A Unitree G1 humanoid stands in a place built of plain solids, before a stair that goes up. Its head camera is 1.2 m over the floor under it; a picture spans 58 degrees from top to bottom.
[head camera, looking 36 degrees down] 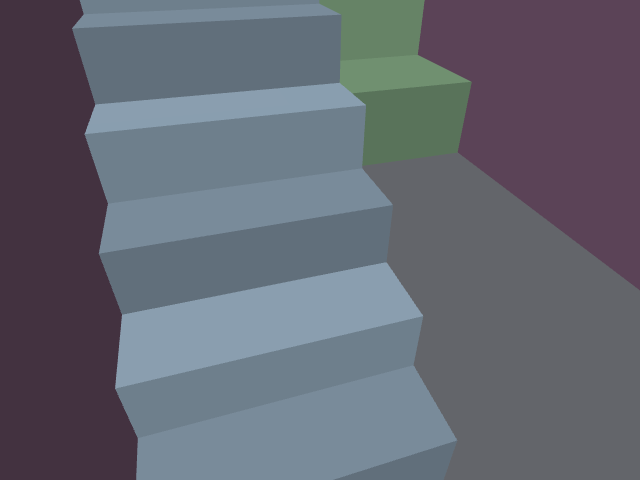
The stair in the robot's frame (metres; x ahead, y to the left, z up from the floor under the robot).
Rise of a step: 0.20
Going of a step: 0.23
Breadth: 0.74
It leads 17 degrees to the left of straight ahead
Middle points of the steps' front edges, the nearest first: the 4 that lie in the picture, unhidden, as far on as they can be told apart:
0.67 0.09 0.39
0.89 0.15 0.59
1.11 0.22 0.79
1.33 0.29 0.98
